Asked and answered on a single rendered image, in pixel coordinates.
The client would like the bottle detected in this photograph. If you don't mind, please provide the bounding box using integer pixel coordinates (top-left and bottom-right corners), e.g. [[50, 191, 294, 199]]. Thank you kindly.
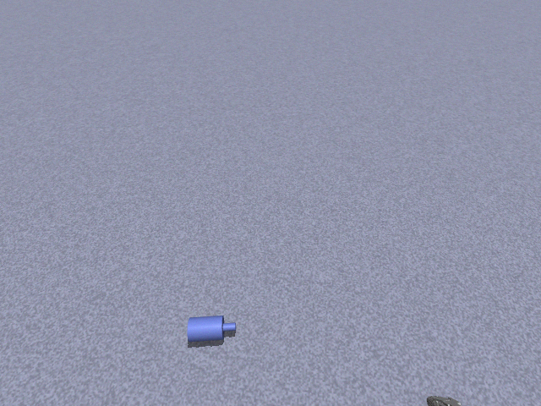
[[188, 315, 236, 342]]

